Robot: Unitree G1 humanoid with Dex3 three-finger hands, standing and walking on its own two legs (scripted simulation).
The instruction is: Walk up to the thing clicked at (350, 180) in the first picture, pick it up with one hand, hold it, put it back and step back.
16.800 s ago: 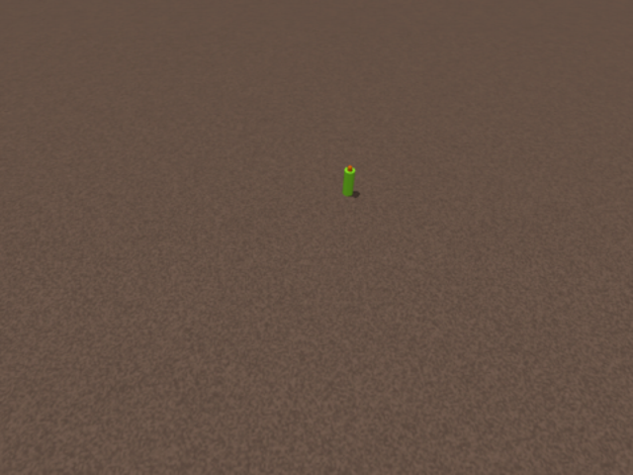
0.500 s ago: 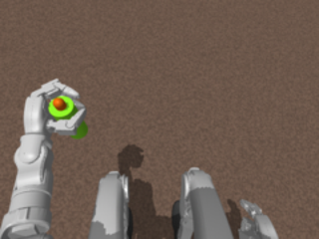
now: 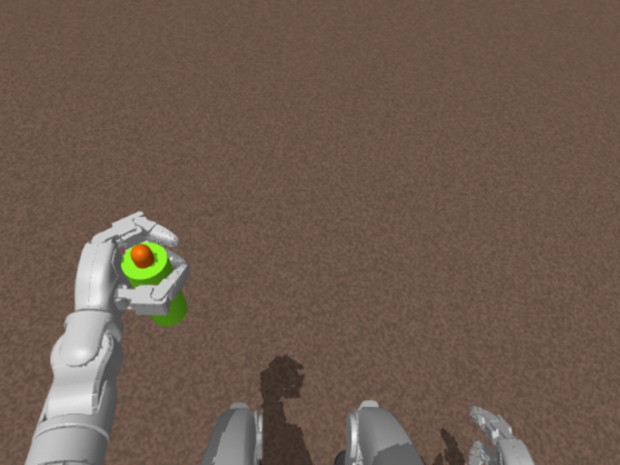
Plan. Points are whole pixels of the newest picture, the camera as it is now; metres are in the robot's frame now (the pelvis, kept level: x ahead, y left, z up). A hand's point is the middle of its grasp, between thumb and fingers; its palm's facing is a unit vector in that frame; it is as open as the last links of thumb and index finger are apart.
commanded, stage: lift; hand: left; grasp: from the side
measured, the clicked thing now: (156, 283) +0.36 +0.20 -0.01
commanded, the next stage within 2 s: hold in 0.86 s
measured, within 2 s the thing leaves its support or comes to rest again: neither
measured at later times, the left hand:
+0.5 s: hand (149, 235) +0.37 +0.18 +0.10, palm faces +0.02 -1.00 -0.02, open 6.7 cm
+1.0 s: hand (149, 223) +0.36 +0.17 +0.13, palm faces +0.02 -1.00 +0.00, open 6.7 cm
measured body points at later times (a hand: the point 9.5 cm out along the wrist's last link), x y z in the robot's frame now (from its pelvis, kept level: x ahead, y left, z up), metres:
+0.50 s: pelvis +0.03 +0.00 +0.07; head +0.10 +0.02 +0.51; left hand +0.36 +0.23 +0.10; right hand +0.15 -0.25 -0.04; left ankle +0.04 +0.11 -0.60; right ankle +0.05 -0.12 -0.60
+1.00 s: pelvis +0.03 -0.01 +0.09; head +0.08 +0.01 +0.54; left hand +0.35 +0.23 +0.13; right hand +0.15 -0.25 -0.02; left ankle +0.04 +0.11 -0.60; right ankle +0.05 -0.12 -0.60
